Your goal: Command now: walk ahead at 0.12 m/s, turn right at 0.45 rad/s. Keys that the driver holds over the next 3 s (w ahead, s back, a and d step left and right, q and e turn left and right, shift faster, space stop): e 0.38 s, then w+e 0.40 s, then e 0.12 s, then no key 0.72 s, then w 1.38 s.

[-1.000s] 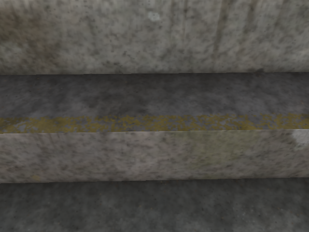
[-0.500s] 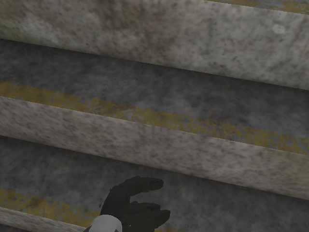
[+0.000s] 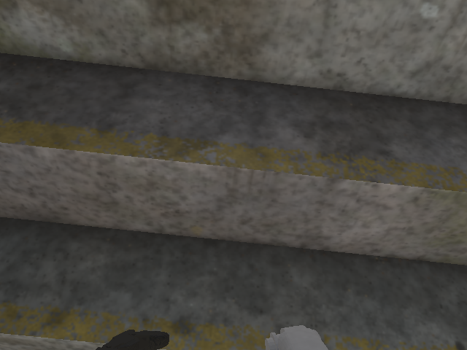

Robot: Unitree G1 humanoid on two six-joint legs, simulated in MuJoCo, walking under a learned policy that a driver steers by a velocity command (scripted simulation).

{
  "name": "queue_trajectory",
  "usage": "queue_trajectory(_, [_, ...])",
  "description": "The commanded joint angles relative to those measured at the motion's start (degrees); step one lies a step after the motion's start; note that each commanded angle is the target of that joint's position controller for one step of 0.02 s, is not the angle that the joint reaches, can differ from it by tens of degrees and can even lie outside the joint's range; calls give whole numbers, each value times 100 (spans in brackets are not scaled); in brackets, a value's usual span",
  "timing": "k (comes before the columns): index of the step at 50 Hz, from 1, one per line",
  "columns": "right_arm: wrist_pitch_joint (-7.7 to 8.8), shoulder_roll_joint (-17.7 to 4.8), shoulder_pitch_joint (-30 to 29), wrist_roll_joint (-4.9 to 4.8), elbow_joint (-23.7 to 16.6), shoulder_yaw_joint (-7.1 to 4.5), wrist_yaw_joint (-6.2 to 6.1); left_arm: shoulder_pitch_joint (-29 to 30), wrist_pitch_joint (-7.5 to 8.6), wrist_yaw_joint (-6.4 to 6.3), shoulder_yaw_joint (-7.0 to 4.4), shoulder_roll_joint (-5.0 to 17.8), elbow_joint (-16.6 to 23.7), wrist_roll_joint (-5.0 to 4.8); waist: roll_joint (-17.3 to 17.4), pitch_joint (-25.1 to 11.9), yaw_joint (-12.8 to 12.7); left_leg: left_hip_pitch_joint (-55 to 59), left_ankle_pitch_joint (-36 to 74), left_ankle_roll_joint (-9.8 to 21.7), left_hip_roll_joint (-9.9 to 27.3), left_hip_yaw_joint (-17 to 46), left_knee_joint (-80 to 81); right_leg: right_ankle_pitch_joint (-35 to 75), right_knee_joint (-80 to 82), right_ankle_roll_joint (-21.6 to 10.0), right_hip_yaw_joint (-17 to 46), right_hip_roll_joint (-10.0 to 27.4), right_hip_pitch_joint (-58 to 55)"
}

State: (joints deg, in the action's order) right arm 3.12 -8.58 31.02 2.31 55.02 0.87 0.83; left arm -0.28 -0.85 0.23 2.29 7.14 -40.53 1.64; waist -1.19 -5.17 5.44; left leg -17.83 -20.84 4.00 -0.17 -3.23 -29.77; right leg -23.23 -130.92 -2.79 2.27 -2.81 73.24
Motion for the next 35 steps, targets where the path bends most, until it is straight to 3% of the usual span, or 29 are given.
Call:
queue_trajectory(1, [-121, -960, 936, 490, 2, -36, 273, 534, 17, 193, -56, 502, 567, -398, 1328, -614, -84, 2576, 6107, 1765, 2128, 2565, 823, 316, -47, -468, 862, -239, 2453])
queue_trajectory(2, [220, -533, 752, -164, 33, -295, -310, 1471, -20, -30, 0, -190, 765, 205, -299, 97, -52, 2975, 4217, 652, 1538, 1046, 1407, 150, 948, -138, -520, 234, 1330])
queue_trajectory(4, [391, -547, 819, -350, 350, -247, -652, 1711, -37, -232, 135, -415, 1087, 45, 769, 413, -101, 2143, 4688, 359, 1200, 707, 2082, 138, 2048, -39, -1019, 379, 276])
queue_trajectory(5, [10, -396, 1551, 483, 506, 168, 127, 1500, -329, 176, 183, -115, 1287, -369, 2030, -643, -454, 2571, 6360, 1556, 1615, 1708, 828, -419, 1414, -665, 333, -136, 2120])
queue_trajectory(6, [-170, -673, 1791, 953, 548, 62, 498, 715, -375, 247, 98, 151, 788, -362, 1538, -385, -216, 3482, 6900, 2176, 2448, 2044, 692, -124, 372, -742, 1041, -162, 3144])
queue_trajectory(7, [-218, -1013, 1647, 1173, 618, -47, 725, 257, -426, 176, 149, 226, 619, -346, 1114, -275, -260, 4044, 7595, 2373, 2918, 2033, 811, -627, -143, -795, 1467, -58, 4180])
queue_trajectory(9, [-15, -786, 1336, 717, 564, 36, 660, 540, -255, 262, 54, 334, 537, -194, 398, -761, -373, 3985, 6091, 1713, 2269, 956, 922, -149, -250, -654, 759, -72, 3415])
queue_trajectory(10, [228, -905, 848, -379, 327, -372, -175, 1884, -174, -150, 125, -562, 1083, 216, 267, 159, -90, 2960, 4556, 831, 1844, 249, 2387, -1124, 865, -320, -1148, 213, 1755])
queue_trajectory(11, [110, -472, 455, 361, 685, 103, 376, 2166, -568, 367, 209, 30, 1433, -278, 887, -364, -1104, 832, 6584, 1283, 1345, 5, 1831, -1379, 2158, -830, -1121, 94, 564])
queue_trajectory(12, [23, -1046, 306, 541, 819, -36, 633, 2244, -907, 565, 238, 122, 1475, -272, 1435, -293, -1227, -308, 9082, 2060, 1855, 299, 2354, -1511, 2955, -758, -1435, -64, -889])
queue_trajectory(13, [-87, -1257, 323, 776, 829, -61, 765, 2003, -1091, 667, 285, 144, 1341, -322, 1448, -693, -1184, -181, 10463, 2195, 2089, 244, 2164, -1047, 3394, -691, -1300, -139, -1299])
queue_trajectory(14, [-199, -1477, 206, 809, 679, -149, 890, 1586, -1240, 662, 233, 234, 1111, -297, 1462, -1054, -1175, 740, 10012, 2176, 2250, 119, 2120, -975, 4168, -569, -1171, -134, -1221])
queue_trajectory(16, [-113, -1853, -109, 358, 444, -351, 812, 1068, -1191, 601, 152, 391, 806, -82, 1583, -1387, -982, 2950, 10723, 2084, 2220, 37, 1500, -1612, 5383, -152, -1263, -542, -936])
queue_trajectory(17, [-289, -2065, -701, -557, -79, -473, -186, 851, -681, 149, 104, 133, 722, -115, 1409, -1449, -793, 2816, 11866, 402, 1679, -358, 490, -954, 5563, -232, -995, -532, -2454])
queue_trajectory(18, [-358, -1843, -1184, 393, 215, -380, 573, 5, -1114, 413, 77, 523, 467, -26, 1513, -1862, -1786, 3092, 10650, 2045, 1995, 367, 480, -1973, 7384, -118, -977, -1037, -1847])
queue_trajectory(19, [-453, -993, -543, 1175, -209, -206, 984, -218, -1158, 269, -128, 1013, 65, -142, 174, -1662, -706, 1291, 8153, 1996, 1337, 69, -134, -735, 7173, -609, 380, -774, -3232])
queue_trajectory(20, [-664, -630, -1068, 1002, -187, -93, 1158, -612, -1188, 154, -237, 1129, 80, 118, -310, -1183, -1479, -595, 3701, 1877, 805, 373, -2107, -1824, 7948, -978, 2142, -306, -3302])
queue_trajectory(21, [-28, -806, -1747, -275, -1043, -296, 372, -613, -888, -359, -193, 497, -473, 153, -571, -776, -855, -1215, 1584, 859, 54, 453, -3318, -1206, 8027, -1257, 2199, -43, -3961])
queue_trajectory(23, [161, -89, -1856, -140, -1458, 61, 2, -401, -560, -604, -168, 418, -460, 423, -594, -316, -579, -1822, 701, 218, -413, 1475, -6254, -1217, 8442, -1305, 3073, -11, -3067])
queue_trajectory(24, [-289, -362, -2094, 202, -961, 111, 500, -1219, -298, 71, 77, 245, -489, 445, -308, 337, -1525, -3472, 1080, 714, -668, 3126, -7486, -1825, 8183, -1518, 3670, 413, -2479])
queue_trajectory(25, [70, -48, -2369, 94, -1869, 107, 120, -316, -238, -322, -191, 254, -615, 244, -712, 302, -381, -2356, 702, 52, -560, 1485, -7231, -1196, 8452, -1225, 3037, -146, -2695])
queue_trajectory(26, [-222, -346, -2029, 381, -1445, 187, 480, -373, -18, 206, 35, 417, -548, 13, 101, -100, -653, -3781, 1068, 468, -555, 2418, -7659, -719, 7945, -1370, 2655, -83, -2686])
queue_trajectory(28, [-407, -782, -2075, 643, -1376, 74, 382, -451, 266, 269, -1, 647, -538, -159, 145, -732, -731, -3919, 935, 249, -589, 2328, -8205, -544, 8278, -1516, 3616, -103, -2900])
queue_trajectory(29, [-96, -332, -2530, 234, -1813, 65, -7, -444, 295, -275, -247, 343, -863, 133, -381, -6, -210, -2426, 1033, -415, -786, 644, -8135, -787, 8397, -1309, 2958, -324, -2594])
queue_trajectory(30, [-389, -1037, -2213, 436, -1403, 63, 278, -257, 292, 64, 45, 566, -428, -100, 409, -939, -651, -3833, 1455, 12, -624, 2089, -8229, -298, 8216, -1334, 3054, -267, -2745])
queue_trajectory(31, [-162, -480, -2854, 158, -1917, 46, -94, -484, 354, -425, -309, 450, -751, 154, -158, -8, -351, -2165, 785, -487, -571, 1244, -7761, -869, 8317, -1235, 3197, -319, -2153])
queue_trajectory(32, [-49, -533, -2370, 55, -1790, 73, -181, -493, 423, -602, -295, 524, -792, 169, 105, -5, -162, -1835, 958, -548, -481, 1242, -7255, -819, 8147, -1232, 3002, -380, -1784])
queue_trajectory(34, [-42, -589, -1792, -141, -1708, 69, -313, 224, 478, -701, -371, 440, -445, 279, 75, 206, 211, -611, -304, -308, -145, 1288, -4618, -369, 7758, -1088, 2736, -474, -866])
queue_trajectory(35, [36, -463, -1189, -3, -1514, 99, -277, 509, 409, -674, -332, 245, -211, 276, 885, 342, 480, 14, -686, -137, -116, 914, -2224, 89, 6864, -599, 1408, -1147, -827])
